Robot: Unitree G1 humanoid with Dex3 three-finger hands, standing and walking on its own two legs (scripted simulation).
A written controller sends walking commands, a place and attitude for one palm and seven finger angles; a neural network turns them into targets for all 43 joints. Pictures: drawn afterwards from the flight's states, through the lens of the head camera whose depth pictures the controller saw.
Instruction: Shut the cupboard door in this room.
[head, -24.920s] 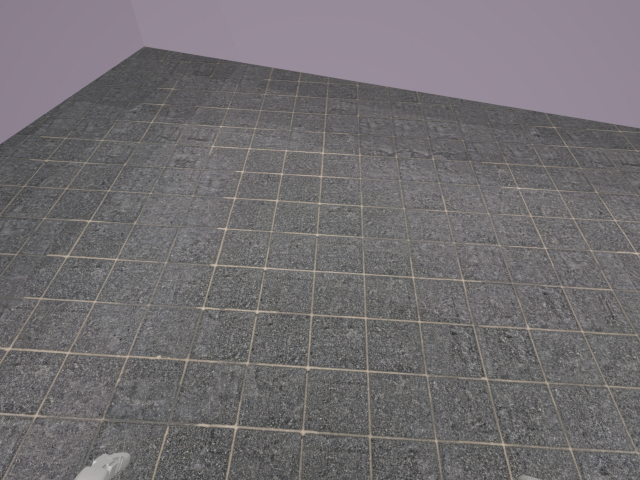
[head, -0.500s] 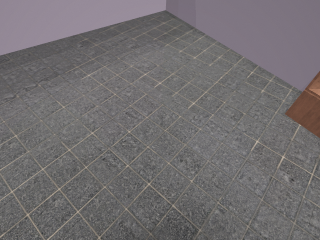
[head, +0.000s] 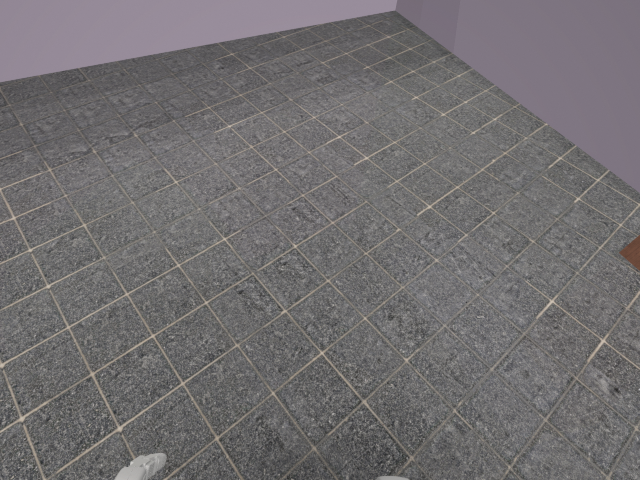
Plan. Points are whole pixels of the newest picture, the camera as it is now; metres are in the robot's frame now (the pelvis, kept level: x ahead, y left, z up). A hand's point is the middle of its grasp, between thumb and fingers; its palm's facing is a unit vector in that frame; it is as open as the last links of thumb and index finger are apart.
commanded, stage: turn or walk to find it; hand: left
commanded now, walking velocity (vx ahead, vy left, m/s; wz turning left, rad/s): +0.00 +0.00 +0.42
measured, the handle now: out of the picture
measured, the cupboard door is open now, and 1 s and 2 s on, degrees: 100 100 100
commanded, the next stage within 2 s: none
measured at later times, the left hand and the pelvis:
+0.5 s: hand out of the picture -0.06 +0.13 -0.16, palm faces +0.28 -0.92 -0.25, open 7.3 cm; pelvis -0.03 -0.06 +0.00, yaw +15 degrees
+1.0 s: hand out of the picture -0.07 +0.19 -0.17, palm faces +0.46 -0.85 -0.25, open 7.3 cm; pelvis -0.06 -0.04 +0.00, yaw +26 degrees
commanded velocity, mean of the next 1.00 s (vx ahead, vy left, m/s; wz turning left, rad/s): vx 0.00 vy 0.00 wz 0.42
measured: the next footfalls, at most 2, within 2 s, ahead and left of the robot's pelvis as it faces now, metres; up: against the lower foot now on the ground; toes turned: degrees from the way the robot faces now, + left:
right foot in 0.14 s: +0.02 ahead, -0.15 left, +0.00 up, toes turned +2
left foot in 0.64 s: -0.07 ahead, +0.08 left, +0.00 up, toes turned +23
